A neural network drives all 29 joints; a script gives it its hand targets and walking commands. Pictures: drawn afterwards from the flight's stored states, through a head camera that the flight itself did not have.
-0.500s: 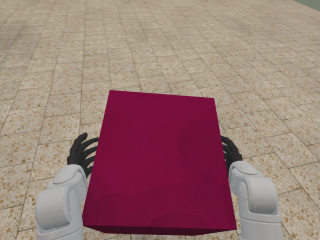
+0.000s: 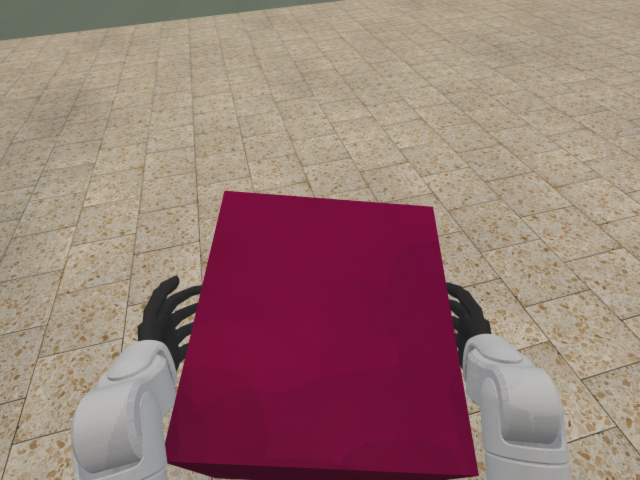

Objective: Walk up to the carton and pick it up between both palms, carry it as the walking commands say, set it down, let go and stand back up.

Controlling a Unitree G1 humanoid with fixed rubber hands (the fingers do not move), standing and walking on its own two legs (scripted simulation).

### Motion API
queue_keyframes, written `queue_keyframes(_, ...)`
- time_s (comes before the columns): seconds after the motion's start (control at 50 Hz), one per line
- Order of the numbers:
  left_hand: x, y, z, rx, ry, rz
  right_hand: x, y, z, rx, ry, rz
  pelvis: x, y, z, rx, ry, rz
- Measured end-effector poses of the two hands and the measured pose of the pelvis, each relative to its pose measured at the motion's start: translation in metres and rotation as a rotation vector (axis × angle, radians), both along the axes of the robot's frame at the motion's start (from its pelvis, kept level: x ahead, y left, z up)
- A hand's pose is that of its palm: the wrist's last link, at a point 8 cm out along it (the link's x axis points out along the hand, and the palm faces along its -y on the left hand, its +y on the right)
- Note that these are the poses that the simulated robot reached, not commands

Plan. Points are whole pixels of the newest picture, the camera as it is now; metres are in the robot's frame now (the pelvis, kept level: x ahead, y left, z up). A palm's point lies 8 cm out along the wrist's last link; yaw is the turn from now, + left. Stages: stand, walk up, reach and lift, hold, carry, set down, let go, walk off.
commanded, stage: carry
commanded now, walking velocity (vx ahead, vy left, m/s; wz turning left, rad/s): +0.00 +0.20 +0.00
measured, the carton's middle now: (317, 351) +0.29 +0.00 +0.01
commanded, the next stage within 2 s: none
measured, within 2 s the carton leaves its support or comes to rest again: neither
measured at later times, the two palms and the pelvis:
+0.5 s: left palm (44, 398) +0.20 +0.28 +0.09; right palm (379, 409) +0.19 -0.07 +0.06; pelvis -0.05 +0.12 -0.01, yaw -1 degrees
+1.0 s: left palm out of the picture +0.13 +0.43 +0.07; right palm (236, 447) +0.16 +0.08 +0.06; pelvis -0.10 +0.23 -0.01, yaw +1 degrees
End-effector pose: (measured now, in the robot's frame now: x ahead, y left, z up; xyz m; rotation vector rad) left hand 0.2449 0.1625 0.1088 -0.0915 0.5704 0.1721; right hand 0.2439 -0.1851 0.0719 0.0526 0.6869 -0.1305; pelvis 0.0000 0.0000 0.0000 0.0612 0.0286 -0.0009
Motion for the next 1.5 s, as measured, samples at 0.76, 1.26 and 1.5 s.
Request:
queue_keyframes(0.76, -0.074, 0.171, 0.005, 0.008, -0.004, 0.021, -0.064, 0.171, 0.006, -0.006, 0.0, 0.028, -0.074, 0.165, 0.002, 0.005, 0.008, 0.007)
queue_keyframes(1.26, -0.121, 0.262, -0.019, -0.022, 0.033, -0.018, -0.131, 0.262, -0.014, -0.002, 0.039, -0.039, -0.123, 0.263, -0.008, -0.031, 0.009, 0.005)
queue_keyframes(1.5, -0.15, 0.344, -0.017, -0.044, 0.019, 0.046, -0.133, 0.343, 0.002, -0.053, 0.024, 0.046, -0.145, 0.328, -0.006, -0.026, 0.024, 0.026)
